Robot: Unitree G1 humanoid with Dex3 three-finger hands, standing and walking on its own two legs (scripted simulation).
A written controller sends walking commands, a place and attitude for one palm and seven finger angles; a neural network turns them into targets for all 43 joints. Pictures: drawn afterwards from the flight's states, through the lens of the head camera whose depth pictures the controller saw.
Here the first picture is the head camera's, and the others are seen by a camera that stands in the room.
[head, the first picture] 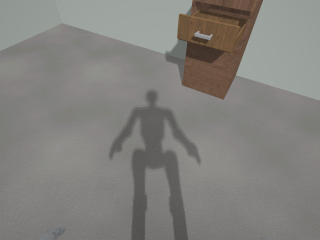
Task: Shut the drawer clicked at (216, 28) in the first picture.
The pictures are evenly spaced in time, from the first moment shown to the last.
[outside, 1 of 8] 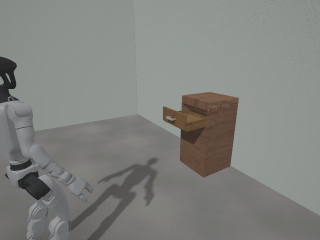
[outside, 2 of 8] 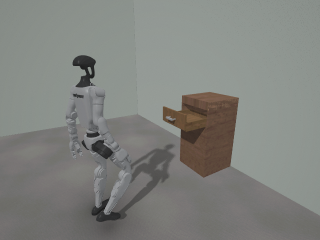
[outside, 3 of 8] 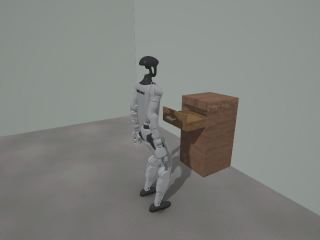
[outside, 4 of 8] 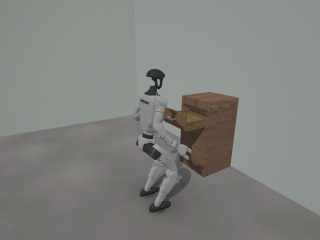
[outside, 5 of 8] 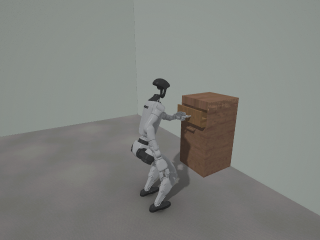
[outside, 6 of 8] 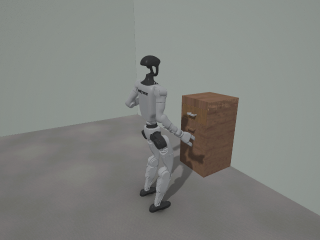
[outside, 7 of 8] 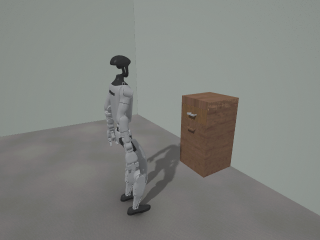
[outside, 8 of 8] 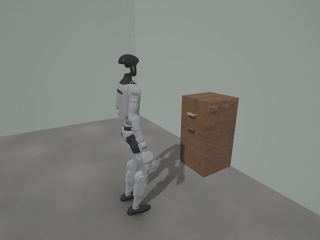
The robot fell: no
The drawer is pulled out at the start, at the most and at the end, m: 0.28 0.28 0.00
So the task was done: yes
